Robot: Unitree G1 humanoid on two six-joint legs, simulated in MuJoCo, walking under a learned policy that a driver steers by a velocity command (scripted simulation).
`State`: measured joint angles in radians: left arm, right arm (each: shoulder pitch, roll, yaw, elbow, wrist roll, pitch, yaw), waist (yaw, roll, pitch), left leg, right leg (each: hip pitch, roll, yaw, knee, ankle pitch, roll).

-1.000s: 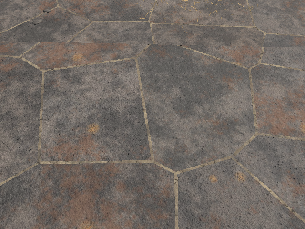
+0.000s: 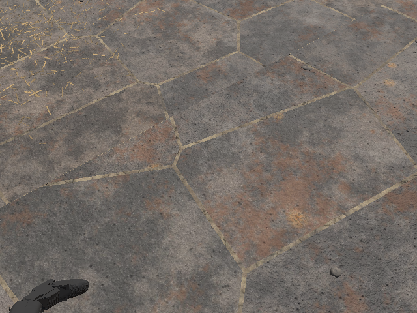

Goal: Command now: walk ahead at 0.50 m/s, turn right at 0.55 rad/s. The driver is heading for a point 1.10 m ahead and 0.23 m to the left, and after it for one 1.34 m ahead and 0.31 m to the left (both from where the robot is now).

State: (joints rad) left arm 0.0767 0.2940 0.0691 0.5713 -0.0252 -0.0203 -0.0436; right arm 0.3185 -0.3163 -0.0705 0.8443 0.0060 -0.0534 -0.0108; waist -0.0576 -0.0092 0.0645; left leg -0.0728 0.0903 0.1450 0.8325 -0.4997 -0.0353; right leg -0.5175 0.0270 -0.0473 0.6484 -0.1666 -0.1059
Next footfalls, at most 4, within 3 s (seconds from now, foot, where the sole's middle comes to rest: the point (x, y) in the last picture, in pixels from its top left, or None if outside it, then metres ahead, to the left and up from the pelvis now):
0.46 left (170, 306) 0.46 0.13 -0.75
1.00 right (250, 223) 0.72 -0.15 -0.75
1.54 left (164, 156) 1.02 0.15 -0.75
1.94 right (201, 115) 1.23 0.00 -0.75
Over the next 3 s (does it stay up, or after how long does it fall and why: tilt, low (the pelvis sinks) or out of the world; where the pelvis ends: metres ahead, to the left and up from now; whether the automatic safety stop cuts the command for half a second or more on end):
stays up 1.24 0.10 -0.12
